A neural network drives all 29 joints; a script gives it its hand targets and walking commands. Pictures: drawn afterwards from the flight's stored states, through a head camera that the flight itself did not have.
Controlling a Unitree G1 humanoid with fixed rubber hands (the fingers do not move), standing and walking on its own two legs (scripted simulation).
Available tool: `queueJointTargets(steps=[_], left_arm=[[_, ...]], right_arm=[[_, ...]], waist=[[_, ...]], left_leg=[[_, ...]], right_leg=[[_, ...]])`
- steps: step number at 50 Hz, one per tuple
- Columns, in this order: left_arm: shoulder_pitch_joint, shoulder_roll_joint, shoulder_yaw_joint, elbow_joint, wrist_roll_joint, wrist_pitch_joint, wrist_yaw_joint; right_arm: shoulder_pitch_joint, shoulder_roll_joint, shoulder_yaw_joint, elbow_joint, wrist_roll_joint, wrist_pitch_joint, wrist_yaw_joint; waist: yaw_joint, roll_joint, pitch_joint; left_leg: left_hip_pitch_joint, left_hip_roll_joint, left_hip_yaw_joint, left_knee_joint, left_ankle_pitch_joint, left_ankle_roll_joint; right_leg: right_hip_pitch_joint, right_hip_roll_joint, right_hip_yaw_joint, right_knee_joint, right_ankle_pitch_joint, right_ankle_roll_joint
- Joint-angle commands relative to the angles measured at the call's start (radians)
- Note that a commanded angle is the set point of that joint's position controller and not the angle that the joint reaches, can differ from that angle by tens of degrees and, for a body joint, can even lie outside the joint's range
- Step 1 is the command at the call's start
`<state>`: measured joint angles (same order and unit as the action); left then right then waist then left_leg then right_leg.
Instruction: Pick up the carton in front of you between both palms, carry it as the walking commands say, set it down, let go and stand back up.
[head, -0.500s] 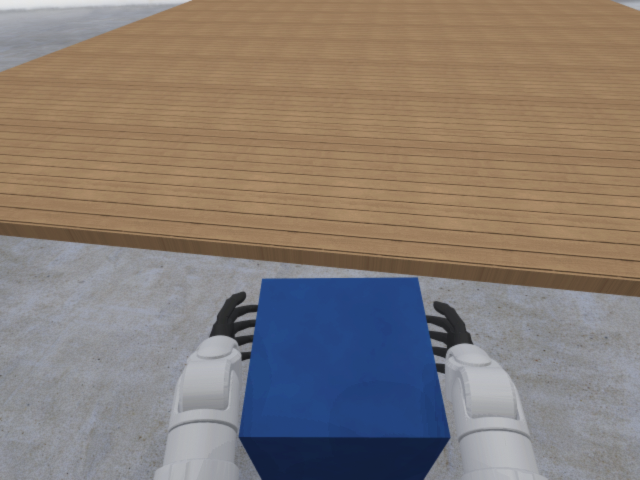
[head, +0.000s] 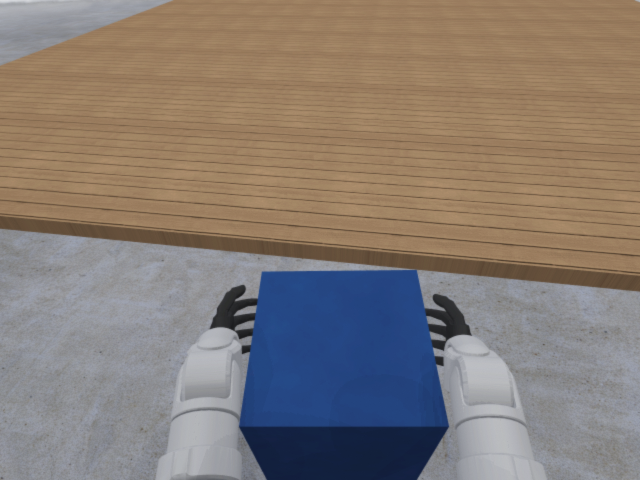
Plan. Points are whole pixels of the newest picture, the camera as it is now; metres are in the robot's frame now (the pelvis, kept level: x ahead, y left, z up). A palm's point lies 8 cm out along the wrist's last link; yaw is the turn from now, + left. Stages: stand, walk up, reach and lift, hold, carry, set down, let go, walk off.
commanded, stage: hold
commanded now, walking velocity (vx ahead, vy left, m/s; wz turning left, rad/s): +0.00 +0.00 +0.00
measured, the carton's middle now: (340, 382) +0.29 +0.00 -0.03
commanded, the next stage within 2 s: carry in 0.10 s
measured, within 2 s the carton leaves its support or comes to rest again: neither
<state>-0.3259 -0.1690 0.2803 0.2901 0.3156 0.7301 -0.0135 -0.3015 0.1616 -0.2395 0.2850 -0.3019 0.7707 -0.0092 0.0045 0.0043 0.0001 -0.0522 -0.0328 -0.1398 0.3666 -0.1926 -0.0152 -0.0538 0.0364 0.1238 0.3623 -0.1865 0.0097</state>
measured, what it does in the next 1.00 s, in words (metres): walks ahead: right foot, then left foot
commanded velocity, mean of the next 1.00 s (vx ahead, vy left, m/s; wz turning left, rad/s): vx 0.47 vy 0.00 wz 0.00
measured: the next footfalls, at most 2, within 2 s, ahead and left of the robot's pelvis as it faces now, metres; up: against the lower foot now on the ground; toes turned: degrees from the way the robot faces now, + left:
right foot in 0.48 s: +0.14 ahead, -0.09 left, +0.00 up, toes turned -8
left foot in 0.78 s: +0.38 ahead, +0.14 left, +0.00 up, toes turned +11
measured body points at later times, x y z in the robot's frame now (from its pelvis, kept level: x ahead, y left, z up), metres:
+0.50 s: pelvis +0.10 +0.01 -0.01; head +0.09 +0.01 +0.44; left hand +0.40 +0.16 +0.07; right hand +0.39 -0.14 +0.06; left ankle +0.02 +0.14 -0.74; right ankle +0.11 -0.08 -0.75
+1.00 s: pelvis +0.38 +0.07 +0.00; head +0.40 +0.08 +0.45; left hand +0.68 +0.20 +0.08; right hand +0.65 -0.10 +0.08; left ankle +0.34 +0.13 -0.75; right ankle +0.38 -0.07 -0.68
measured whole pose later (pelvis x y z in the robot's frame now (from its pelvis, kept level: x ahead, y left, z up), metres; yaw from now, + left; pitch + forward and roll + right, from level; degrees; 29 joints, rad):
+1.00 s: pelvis +0.38 +0.07 +0.00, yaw -1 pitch +6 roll -2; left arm -0.20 -0.14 0.12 -0.34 0.11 1.21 0.09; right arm -0.17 0.14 -0.12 -0.35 -0.11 1.24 -0.10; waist -0.03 0.01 -0.09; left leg -0.20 0.03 0.22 0.34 -0.24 0.06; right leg -0.58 -0.09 -0.10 0.98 -0.27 -0.01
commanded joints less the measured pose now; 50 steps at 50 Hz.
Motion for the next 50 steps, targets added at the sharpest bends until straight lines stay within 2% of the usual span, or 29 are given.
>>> queueJointTargets(steps=[1,4,5,7,8,11,13,14,15,16,17,19,21,23,24,25,26,27,29,32,35,38,39,40,41,42,44,46,50], left_arm=[[-0.441,-0.935,-0.538,0.036,-0.272,-0.003,-0.257],[-0.425,-0.935,-0.543,0.025,-0.275,-0.001,-0.255],[-0.428,-0.934,-0.560,0.011,-0.288,0.002,-0.252],[-0.422,-0.930,-0.585,-0.025,-0.304,0.005,-0.242],[-0.436,-0.933,-0.610,-0.061,-0.317,0.010,-0.236],[-0.412,-0.923,-0.687,-0.159,-0.360,0.046,-0.210],[-0.397,-0.902,-0.746,-0.245,-0.398,0.095,-0.189],[-0.403,-0.887,-0.772,-0.288,-0.418,0.124,-0.180],[-0.417,-0.874,-0.795,-0.328,-0.438,0.157,-0.172],[-0.433,-0.863,-0.816,-0.357,-0.458,0.191,-0.167],[-0.444,-0.841,-0.832,-0.376,-0.482,0.227,-0.166],[-0.442,-0.848,-0.875,-0.411,-0.550,0.280,-0.167],[-0.410,-0.866,-0.900,-0.453,-0.600,0.320,-0.165],[-0.332,-0.869,-0.898,-0.484,-0.610,0.355,-0.159],[-0.292,-0.870,-0.892,-0.497,-0.605,0.375,-0.154],[-0.246,-0.853,-0.876,-0.506,-0.582,0.390,-0.146],[-0.224,-0.836,-0.857,-0.512,-0.552,0.401,-0.136],[-0.224,-0.835,-0.855,-0.554,-0.538,0.414,-0.129],[-0.244,-0.885,-0.864,-0.619,-0.562,0.438,-0.125],[-0.293,-0.881,-0.884,-0.698,-0.605,0.462,-0.132],[-0.270,-0.837,-0.889,-0.704,-0.629,0.487,-0.141],[-0.265,-0.795,-0.888,-0.699,-0.636,0.512,-0.147],[-0.275,-0.772,-0.882,-0.697,-0.634,0.520,-0.149],[-0.305,-0.754,-0.880,-0.711,-0.640,0.535,-0.153],[-0.351,-0.762,-0.887,-0.701,-0.651,0.546,-0.157],[-0.358,-0.786,-0.887,-0.682,-0.655,0.545,-0.161],[-0.354,-0.832,-0.881,-0.663,-0.650,0.536,-0.167],[-0.326,-0.876,-0.881,-0.645,-0.629,0.518,-0.163],[-0.238,-0.916,-0.874,-0.633,-0.573,0.482,-0.138]], right_arm=[[-0.563,0.925,0.541,-0.065,0.295,-0.053,0.256],[-0.547,0.921,0.544,-0.076,0.298,-0.051,0.255],[-0.559,0.928,0.558,-0.092,0.306,-0.050,0.253],[-0.559,0.922,0.582,-0.132,0.324,-0.046,0.246],[-0.572,0.922,0.607,-0.164,0.341,-0.041,0.241],[-0.580,0.919,0.695,-0.256,0.403,-0.005,0.229],[-0.572,0.907,0.750,-0.328,0.452,0.041,0.219],[-0.582,0.891,0.768,-0.359,0.471,0.068,0.213],[-0.571,0.869,0.777,-0.376,0.482,0.098,0.204],[-0.540,0.847,0.781,-0.380,0.487,0.129,0.195],[-0.502,0.819,0.782,-0.392,0.486,0.161,0.181],[-0.484,0.797,0.791,-0.471,0.502,0.220,0.158],[-0.481,0.805,0.821,-0.557,0.543,0.267,0.146],[-0.430,0.815,0.844,-0.610,0.567,0.311,0.145],[-0.398,0.813,0.847,-0.620,0.570,0.331,0.148],[-0.401,0.822,0.859,-0.651,0.585,0.356,0.157],[-0.435,0.828,0.868,-0.678,0.607,0.378,0.168],[-0.436,0.840,0.875,-0.677,0.622,0.391,0.178],[-0.413,0.847,0.862,-0.695,0.640,0.405,0.187],[-0.399,0.857,0.855,-0.727,0.643,0.418,0.177],[-0.354,0.823,0.832,-0.741,0.611,0.436,0.155],[-0.319,0.793,0.804,-0.718,0.581,0.459,0.144],[-0.311,0.782,0.793,-0.706,0.571,0.467,0.143],[-0.307,0.763,0.779,-0.685,0.557,0.470,0.140],[-0.325,0.769,0.771,-0.667,0.555,0.472,0.138],[-0.356,0.788,0.781,-0.691,0.567,0.474,0.139],[-0.402,0.848,0.801,-0.704,0.585,0.470,0.145],[-0.430,0.891,0.825,-0.716,0.608,0.459,0.156],[-0.397,0.901,0.852,-0.740,0.641,0.446,0.183]], waist=[[-0.001,-0.004,-0.216],[-0.001,-0.003,-0.219],[-0.002,-0.037,-0.195],[-0.001,-0.046,-0.205],[-0.001,-0.063,-0.185],[0.003,-0.131,-0.242],[-0.001,-0.122,-0.294],[-0.001,-0.079,-0.294],[-0.009,0.047,-0.273],[-0.022,0.226,-0.243],[-0.029,0.282,-0.179],[-0.035,0.176,-0.203],[-0.031,0.147,-0.279],[-0.017,0.119,-0.345],[-0.003,0.066,-0.382],[0.016,-0.160,-0.396],[0.027,-0.295,-0.344],[0.027,-0.222,-0.290],[0.029,-0.086,-0.290],[0.021,-0.118,-0.300],[0.016,-0.167,-0.280],[-0.009,-0.100,-0.327],[-0.025,-0.040,-0.376],[-0.039,0.210,-0.398],[-0.041,0.292,-0.370],[-0.034,0.190,-0.349],[-0.029,0.045,-0.342],[-0.024,0.045,-0.341],[-0.024,0.109,-0.322]], left_leg=[[0.014,-0.059,0.076,-0.062,0.123,-0.002],[0.022,-0.060,0.074,-0.062,0.148,-0.004],[-0.110,0.101,0.046,0.036,-0.001,0.014],[-0.185,0.072,0.035,0.026,-0.373,0.017],[-0.240,0.058,0.049,0.054,-0.468,0.015],[-0.273,0.023,0.172,0.195,-0.230,0.000],[-0.205,0.019,0.194,0.112,-0.217,0.009],[-0.139,0.047,0.157,0.051,-0.269,0.018],[-0.073,0.147,0.003,-0.039,-0.391,0.052],[0.005,0.281,-0.214,-0.149,-0.466,0.112],[0.063,0.359,-0.335,-0.173,-0.342,0.179],[0.091,0.358,-0.252,-0.122,-0.083,0.206],[0.070,0.296,-0.080,-0.064,0.041,0.163],[-0.092,0.209,0.096,0.056,-0.012,0.100],[-0.282,0.182,0.150,0.162,-0.065,0.069],[-0.497,0.106,0.262,0.396,-0.169,0.022],[-0.716,0.054,0.268,0.511,-0.316,0.017],[-0.797,0.090,0.209,0.573,-0.397,0.030],[-0.809,0.131,0.196,0.574,-0.378,0.029],[-0.644,0.101,0.265,0.363,-0.195,0.015],[-0.455,0.057,0.335,0.208,-0.048,0.013],[-0.039,0.008,0.435,0.096,0.033,0.032],[0.158,0.087,0.332,0.101,-0.036,0.053],[0.230,0.358,-0.161,-0.093,-0.268,0.142],[0.287,0.482,-0.405,-0.175,-0.210,0.246],[0.264,0.488,-0.360,-0.151,-0.115,0.258],[0.173,0.432,-0.193,-0.135,0.041,0.213],[0.123,0.379,-0.037,-0.158,0.125,0.151],[0.173,0.313,0.121,-0.163,0.289,0.141]], right_leg=[[0.060,0.051,-0.061,-0.058,0.117,0.009],[0.066,0.053,-0.060,-0.058,0.139,0.009],[-0.068,-0.117,-0.026,0.028,-0.010,-0.005],[-0.152,-0.121,0.039,-0.048,-0.440,-0.028],[-0.175,-0.131,0.070,-0.067,-0.563,-0.042],[-0.144,-0.207,0.129,-0.086,-0.462,-0.092],[-0.167,-0.194,0.077,-0.040,-0.432,-0.095],[-0.237,-0.165,0.018,0.019,-0.444,-0.079],[-0.357,-0.109,-0.073,0.158,-0.418,-0.043],[-0.503,-0.042,-0.193,0.368,-0.319,-0.003],[-0.637,-0.044,-0.221,0.375,-0.335,0.000],[-0.614,-0.076,-0.208,0.311,-0.343,-0.010],[-0.453,-0.028,-0.271,0.167,-0.198,-0.010],[-0.118,-0.011,-0.325,0.002,-0.043,-0.004],[0.129,-0.087,-0.236,-0.022,-0.045,-0.029],[0.273,-0.293,0.075,-0.113,-0.225,-0.111],[0.344,-0.454,0.333,-0.124,-0.123,-0.230],[0.333,-0.493,0.352,-0.112,0.011,-0.277],[0.308,-0.458,0.226,-0.122,0.113,-0.242],[0.204,-0.339,-0.017,-0.131,0.139,-0.156],[0.076,-0.296,-0.149,-0.114,0.135,-0.123],[-0.143,-0.225,-0.296,0.116,0.190,-0.057],[-0.278,-0.196,-0.331,0.296,0.149,-0.023],[-0.466,-0.090,-0.350,0.602,-0.080,0.028],[-0.647,-0.044,-0.250,0.766,-0.316,0.017],[-0.708,-0.116,-0.165,0.868,-0.316,-0.012],[-0.700,-0.177,-0.139,0.851,-0.208,-0.037],[-0.643,-0.178,-0.157,0.723,-0.118,-0.032],[-0.650,-0.129,-0.235,0.514,-0.021,-0.014]])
